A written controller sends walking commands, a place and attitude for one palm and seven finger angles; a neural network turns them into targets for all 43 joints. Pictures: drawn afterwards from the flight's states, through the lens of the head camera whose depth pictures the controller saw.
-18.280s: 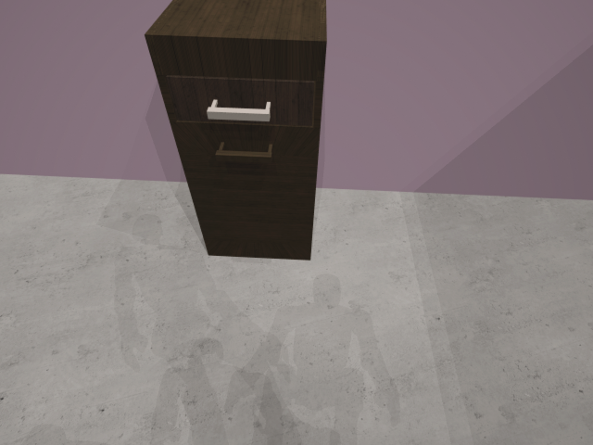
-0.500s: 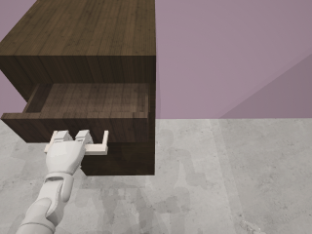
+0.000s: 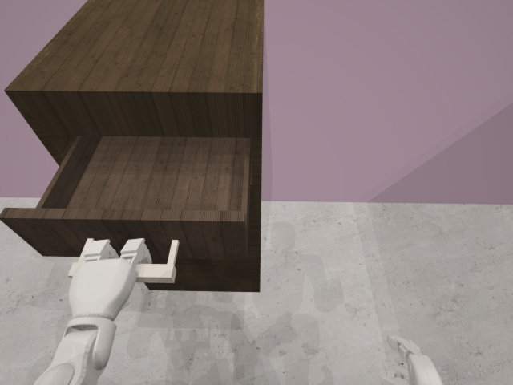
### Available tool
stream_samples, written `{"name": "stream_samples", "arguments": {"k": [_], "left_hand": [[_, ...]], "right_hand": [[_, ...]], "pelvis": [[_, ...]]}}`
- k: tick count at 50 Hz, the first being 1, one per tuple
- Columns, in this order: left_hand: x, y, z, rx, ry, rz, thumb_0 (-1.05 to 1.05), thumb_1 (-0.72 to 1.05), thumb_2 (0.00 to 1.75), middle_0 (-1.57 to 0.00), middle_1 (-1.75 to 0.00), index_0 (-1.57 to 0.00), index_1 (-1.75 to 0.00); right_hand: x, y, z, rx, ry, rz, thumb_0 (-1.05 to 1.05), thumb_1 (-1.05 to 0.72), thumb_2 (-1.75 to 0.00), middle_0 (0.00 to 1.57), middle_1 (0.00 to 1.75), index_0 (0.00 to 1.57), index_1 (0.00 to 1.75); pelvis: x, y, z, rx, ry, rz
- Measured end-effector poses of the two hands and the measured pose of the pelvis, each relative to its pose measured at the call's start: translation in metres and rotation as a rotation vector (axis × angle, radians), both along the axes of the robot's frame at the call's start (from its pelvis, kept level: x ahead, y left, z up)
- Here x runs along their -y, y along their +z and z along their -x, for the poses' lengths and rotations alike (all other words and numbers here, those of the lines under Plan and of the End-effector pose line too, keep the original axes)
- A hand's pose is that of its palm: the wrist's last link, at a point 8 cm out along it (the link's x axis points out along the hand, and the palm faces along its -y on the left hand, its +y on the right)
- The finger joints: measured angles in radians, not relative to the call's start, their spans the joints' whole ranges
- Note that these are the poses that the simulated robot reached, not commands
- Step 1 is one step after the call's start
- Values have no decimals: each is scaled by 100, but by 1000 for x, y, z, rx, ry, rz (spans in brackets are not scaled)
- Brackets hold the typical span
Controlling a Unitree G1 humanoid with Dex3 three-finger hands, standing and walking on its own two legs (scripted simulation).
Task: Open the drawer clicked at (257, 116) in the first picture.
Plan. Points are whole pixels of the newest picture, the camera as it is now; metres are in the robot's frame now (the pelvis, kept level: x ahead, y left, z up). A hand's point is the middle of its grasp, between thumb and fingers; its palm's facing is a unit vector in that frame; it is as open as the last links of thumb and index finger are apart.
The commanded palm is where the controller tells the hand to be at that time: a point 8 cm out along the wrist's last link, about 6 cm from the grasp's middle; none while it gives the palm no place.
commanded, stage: pull the drawer open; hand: left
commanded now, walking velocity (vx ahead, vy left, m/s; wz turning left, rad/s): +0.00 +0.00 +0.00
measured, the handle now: (127, 259) +0.31 +0.24 +0.00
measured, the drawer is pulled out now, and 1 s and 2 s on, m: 0.19 0.30 0.30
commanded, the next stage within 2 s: open the thumb to release the handle in 1.54 s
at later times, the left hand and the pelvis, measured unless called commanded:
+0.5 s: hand (109, 335) +0.20 +0.24 -0.02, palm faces -0.04 -0.11 -0.99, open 5.6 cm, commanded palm +0.17 +0.25 +0.04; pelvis +0.01 -0.01 -0.01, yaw +0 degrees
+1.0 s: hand (97, 374) +0.14 +0.24 -0.02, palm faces -0.06 -0.11 -0.99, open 5.7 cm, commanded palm +0.10 +0.24 +0.04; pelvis +0.00 -0.01 -0.02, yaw +0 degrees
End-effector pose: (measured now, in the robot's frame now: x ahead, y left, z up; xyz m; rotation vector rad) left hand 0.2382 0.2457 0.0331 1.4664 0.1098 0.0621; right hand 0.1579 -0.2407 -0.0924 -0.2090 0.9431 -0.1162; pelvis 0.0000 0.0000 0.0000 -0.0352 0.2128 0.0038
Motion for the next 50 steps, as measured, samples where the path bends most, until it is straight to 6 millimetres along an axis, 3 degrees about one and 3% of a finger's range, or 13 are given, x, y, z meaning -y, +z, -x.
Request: {"name": "stream_samples", "arguments": {"k": [33, 45, 50], "left_hand": [[4, 2, 81, -26, 27, 1, 1, 69, 78, -32, -135, -42, -135], [6, 3, 109, -45, 36, 1, 1, 69, 77, -33, -135, -42, -135], [5, 4, 111, -39, 33, 1, 1, 69, 75, -32, -135, -42, -135]], "right_hand": [[-7, -1, -30, 82, 85, -46, 1, -90, -90, 20, 30, 20, 30], [-8, -5, -31, 92, 110, -62, 1, -90, -90, 20, 30, 20, 30], [-6, -6, -30, 94, 111, -61, 1, -90, -90, 20, 30, 20, 30]], "pelvis": [[8, -9, -4, -5, -5, -10], [12, -14, 0, -5, -3, -14], [14, -16, 1, -8, -5, -15]]}}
